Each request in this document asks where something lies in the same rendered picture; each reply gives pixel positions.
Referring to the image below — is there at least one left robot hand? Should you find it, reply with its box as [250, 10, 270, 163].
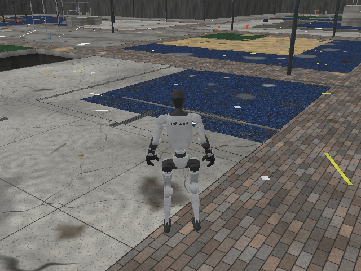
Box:
[146, 155, 159, 166]

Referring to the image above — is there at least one humanoid robot torso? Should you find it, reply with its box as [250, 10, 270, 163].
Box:
[166, 113, 192, 169]

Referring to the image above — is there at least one left robot forearm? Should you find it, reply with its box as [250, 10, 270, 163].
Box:
[147, 137, 157, 156]

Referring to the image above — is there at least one right robot forearm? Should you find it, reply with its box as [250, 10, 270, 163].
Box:
[202, 136, 213, 157]

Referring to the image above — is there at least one right robot upper arm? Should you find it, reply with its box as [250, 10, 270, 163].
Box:
[191, 113, 207, 144]

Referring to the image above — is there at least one right robot hand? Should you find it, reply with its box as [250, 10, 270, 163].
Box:
[202, 154, 215, 167]

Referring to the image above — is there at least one left robot shin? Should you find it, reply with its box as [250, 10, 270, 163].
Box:
[163, 188, 171, 225]

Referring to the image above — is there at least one left robot upper arm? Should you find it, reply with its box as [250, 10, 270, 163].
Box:
[152, 114, 167, 145]

